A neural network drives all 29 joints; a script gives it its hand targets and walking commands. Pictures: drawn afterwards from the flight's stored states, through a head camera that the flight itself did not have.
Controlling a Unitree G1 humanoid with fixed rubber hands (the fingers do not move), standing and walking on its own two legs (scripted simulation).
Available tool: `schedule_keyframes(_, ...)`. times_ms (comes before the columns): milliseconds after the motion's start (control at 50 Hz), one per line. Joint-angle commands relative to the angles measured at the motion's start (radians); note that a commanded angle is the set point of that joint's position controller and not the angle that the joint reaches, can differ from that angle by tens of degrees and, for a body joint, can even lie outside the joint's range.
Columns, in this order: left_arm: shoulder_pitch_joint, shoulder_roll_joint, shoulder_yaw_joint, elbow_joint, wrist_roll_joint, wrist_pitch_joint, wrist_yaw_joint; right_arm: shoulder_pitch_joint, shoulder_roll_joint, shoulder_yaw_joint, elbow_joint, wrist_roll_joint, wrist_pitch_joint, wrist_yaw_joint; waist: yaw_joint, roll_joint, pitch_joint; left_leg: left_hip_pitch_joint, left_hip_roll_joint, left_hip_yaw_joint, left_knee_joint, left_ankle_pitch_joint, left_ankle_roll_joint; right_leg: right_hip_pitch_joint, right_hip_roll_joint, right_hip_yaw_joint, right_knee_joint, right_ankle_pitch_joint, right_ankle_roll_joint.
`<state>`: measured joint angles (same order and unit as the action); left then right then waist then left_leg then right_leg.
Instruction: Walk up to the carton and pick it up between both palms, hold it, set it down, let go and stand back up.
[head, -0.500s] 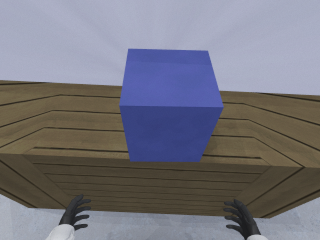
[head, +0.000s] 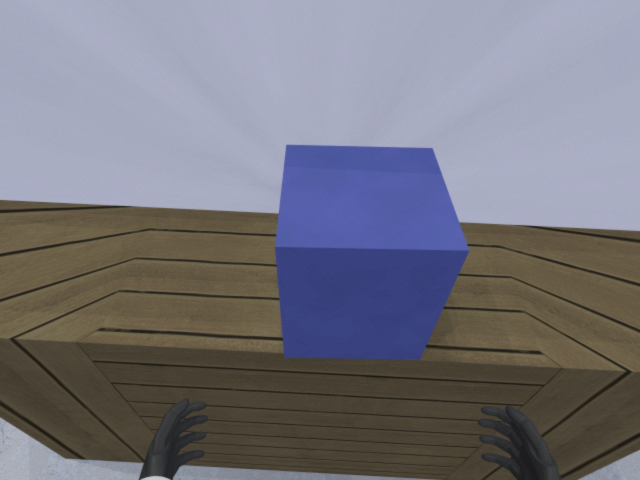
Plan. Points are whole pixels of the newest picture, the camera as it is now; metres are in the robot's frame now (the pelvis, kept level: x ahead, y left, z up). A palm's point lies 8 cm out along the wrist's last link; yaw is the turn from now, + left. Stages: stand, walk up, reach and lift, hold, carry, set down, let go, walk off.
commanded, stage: reach and lift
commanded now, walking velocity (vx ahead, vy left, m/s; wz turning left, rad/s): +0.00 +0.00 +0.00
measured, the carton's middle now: (355, 256) +0.42 +0.00 +0.04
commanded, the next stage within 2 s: none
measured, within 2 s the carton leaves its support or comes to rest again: neither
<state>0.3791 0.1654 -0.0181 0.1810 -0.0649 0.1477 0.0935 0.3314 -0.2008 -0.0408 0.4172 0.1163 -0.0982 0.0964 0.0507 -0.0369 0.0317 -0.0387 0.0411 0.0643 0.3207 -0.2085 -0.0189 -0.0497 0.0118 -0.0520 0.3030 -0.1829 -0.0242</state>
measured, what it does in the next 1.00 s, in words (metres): stands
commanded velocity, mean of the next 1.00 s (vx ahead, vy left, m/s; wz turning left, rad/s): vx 0.00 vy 0.00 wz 0.00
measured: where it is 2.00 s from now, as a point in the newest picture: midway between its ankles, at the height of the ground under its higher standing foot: outside the picture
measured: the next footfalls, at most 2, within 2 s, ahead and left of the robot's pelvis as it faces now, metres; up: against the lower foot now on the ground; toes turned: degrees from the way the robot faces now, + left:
none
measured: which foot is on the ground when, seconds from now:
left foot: down 0.00-1.00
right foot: down 0.00-1.00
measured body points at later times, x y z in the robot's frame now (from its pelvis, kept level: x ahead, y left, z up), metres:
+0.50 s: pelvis +0.00 -0.01 +0.00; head -0.01 +0.01 +0.45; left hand +0.20 +0.21 +0.00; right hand +0.21 -0.23 +0.00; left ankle -0.02 +0.12 -0.75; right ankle -0.01 -0.10 -0.75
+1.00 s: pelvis +0.00 -0.01 +0.00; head +0.00 +0.00 +0.45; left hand +0.27 +0.21 +0.07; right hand +0.28 -0.23 +0.06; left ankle -0.02 +0.13 -0.75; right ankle -0.01 -0.10 -0.75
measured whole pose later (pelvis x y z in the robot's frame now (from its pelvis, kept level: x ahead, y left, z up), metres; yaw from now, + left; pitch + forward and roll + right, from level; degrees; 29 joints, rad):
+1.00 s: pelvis +0.00 -0.01 +0.00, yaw -1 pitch -2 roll +0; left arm 0.06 0.18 0.08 -0.11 -0.16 0.36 0.07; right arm 0.06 -0.28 -0.01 0.07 0.32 0.12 -0.04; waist 0.03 -0.03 0.03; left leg -0.06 0.05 0.06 0.29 -0.19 -0.03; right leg -0.09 0.03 -0.02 0.31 -0.18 -0.04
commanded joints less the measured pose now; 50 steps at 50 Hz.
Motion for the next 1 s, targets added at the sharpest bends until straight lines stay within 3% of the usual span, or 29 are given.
schedule_keyframes(0, -0.04, 0.061, 0.016, -0.194, -0.012, -0.06, 0.012, -0.028, -0.148, -0.056, -0.214, 0.03, -0.041, -0.005, -0.005, 0.04, -0.006, -0.005, -0.042, -0.016, -0.047, 0.249, -0.031, -0.049, 0.017, 0.046, -0.079, 0.097, -0.026)
schedule_keyframes(100, -0.052, 0.062, 0.01, -0.22, -0.032, -0.089, 0.016, -0.024, -0.15, -0.064, -0.292, 0.031, -0.049, -0.012, -0.004, 0.014, -0.02, -0.013, -0.043, -0.016, -0.052, 0.229, -0.025, -0.058, 0.012, 0.057, -0.075, 0.095, -0.025)
schedule_keyframes(240, -0.078, 0.073, 0.011, -0.26, -0.05, -0.13, 0.024, -0.032, -0.14, -0.047, -0.365, 0.067, -0.052, -0.022, 0.004, 0.023, -0.049, -0.007, -0.043, -0.017, -0.044, 0.232, -0.023, -0.061, 0.007, 0.071, -0.066, 0.113, -0.024)
schedule_keyframes(400, -0.142, 0.083, 0.021, -0.302, -0.06, -0.153, 0.021, -0.083, -0.144, -0.044, -0.405, 0.095, -0.054, -0.045, -0.002, 0.037, -0.068, -0.004, -0.046, -0.02, -0.04, 0.241, -0.02, -0.047, 0.002, 0.086, -0.059, 0.14, -0.02)
schedule_keyframes(580, -0.237, 0.085, 0.033, -0.31, -0.085, -0.162, 0.01, -0.171, -0.139, -0.03, -0.439, 0.12, -0.044, -0.068, -0.008, 0.015, -0.084, -0.009, -0.049, -0.027, -0.042, 0.228, -0.007, -0.032, -0.002, 0.099, -0.052, 0.155, -0.012)
schedule_keyframes(700, -0.358, 0.105, 0.056, -0.354, -0.104, -0.063, 0.004, -0.293, -0.156, -0.039, -0.488, 0.132, 0.034, -0.093, -0.01, 0.0, -0.115, -0.018, -0.052, -0.023, -0.053, 0.183, 0.005, -0.031, -0.003, 0.107, -0.052, 0.133, -0.002)
schedule_keyframes(940, -0.512, 0.107, 0.155, -0.506, -0.093, 0.216, -0.025, -0.462, -0.234, -0.026, -0.55, 0.218, 0.203, -0.143, -0.024, 0.042, -0.199, 0.071, -0.055, -0.029, -0.025, 0.356, -0.014, -0.027, 0.02, 0.1, -0.042, 0.302, 0.009)
schedule_keyframes(980, -0.542, 0.11, 0.167, -0.523, -0.096, 0.253, -0.031, -0.511, -0.252, -0.029, -0.572, 0.225, 0.222, -0.151, -0.024, 0.027, -0.224, 0.073, -0.055, -0.028, -0.024, 0.355, -0.013, -0.024, 0.024, 0.096, -0.038, 0.318, 0.015)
